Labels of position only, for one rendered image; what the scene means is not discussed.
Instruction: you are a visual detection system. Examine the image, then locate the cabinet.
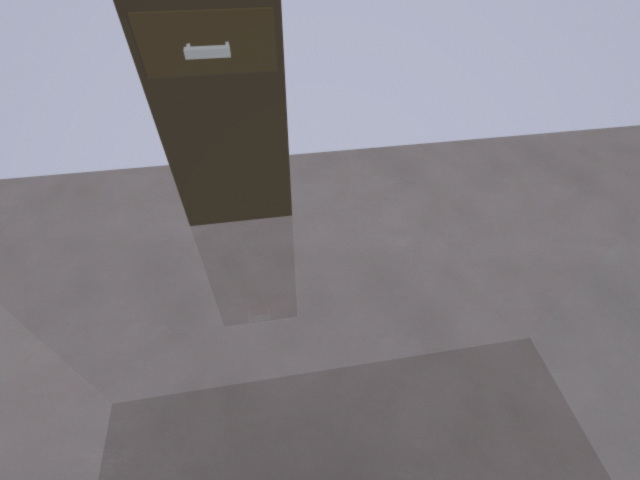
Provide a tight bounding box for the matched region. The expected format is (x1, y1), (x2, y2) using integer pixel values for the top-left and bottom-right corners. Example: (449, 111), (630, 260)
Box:
(113, 0), (292, 226)

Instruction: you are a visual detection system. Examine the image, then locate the handle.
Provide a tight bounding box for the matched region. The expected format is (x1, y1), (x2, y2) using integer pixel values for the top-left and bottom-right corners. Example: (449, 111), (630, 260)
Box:
(183, 42), (231, 60)

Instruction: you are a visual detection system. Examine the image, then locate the drawer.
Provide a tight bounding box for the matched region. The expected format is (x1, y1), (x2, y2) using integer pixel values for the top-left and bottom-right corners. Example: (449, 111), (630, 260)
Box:
(127, 7), (277, 77)

